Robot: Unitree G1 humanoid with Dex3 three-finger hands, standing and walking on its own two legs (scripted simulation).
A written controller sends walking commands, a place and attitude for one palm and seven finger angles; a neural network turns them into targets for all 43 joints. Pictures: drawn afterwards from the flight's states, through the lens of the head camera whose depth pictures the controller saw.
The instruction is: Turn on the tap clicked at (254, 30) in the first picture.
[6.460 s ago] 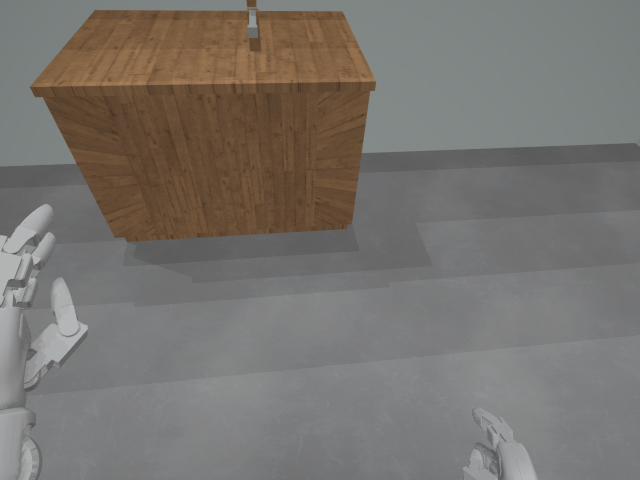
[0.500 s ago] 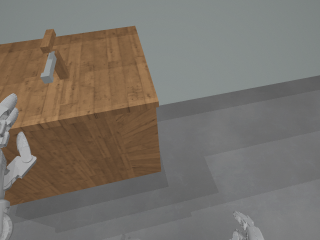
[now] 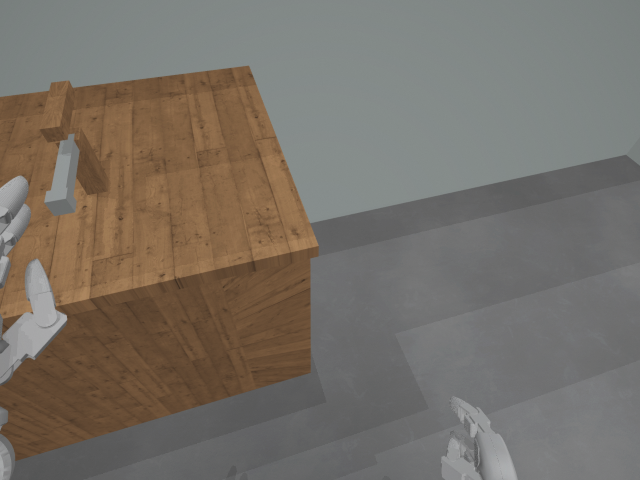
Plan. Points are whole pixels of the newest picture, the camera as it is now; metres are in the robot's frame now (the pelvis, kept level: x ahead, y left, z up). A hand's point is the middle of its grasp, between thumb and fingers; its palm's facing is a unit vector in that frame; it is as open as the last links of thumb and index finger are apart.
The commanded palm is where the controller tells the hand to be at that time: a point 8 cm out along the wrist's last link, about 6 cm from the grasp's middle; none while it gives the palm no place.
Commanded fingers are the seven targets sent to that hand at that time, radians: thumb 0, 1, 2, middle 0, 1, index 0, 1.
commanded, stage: come to a stop and stand still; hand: left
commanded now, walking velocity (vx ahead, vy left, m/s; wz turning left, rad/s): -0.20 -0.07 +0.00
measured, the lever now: (61, 201) +0.46 +0.40 +0.07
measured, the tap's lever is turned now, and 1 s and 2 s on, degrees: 0 0 0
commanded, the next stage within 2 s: look again from close up in 1.60 s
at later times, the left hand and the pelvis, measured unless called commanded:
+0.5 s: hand out of the picture +0.23 +0.30 +0.20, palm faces +0.51 -0.76 -0.40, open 7.4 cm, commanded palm +0.15 +0.29 +0.18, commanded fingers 0.00 0.90 0.90 -0.20 -0.30 -0.20 -0.30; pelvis -0.02 +0.01 -0.01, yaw -1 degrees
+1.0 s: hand out of the picture +0.20 +0.31 +0.17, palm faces +0.44 -0.84 -0.32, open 7.4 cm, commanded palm +0.14 +0.33 +0.18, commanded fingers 0.00 0.90 0.90 -0.20 -0.30 -0.20 -0.30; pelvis -0.02 +0.05 +0.00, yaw +0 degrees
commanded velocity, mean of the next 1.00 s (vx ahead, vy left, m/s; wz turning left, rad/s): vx -0.04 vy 0.01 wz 0.00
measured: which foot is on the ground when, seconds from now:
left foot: down 0.00-1.00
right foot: up 0.00-0.04, down 0.06-1.00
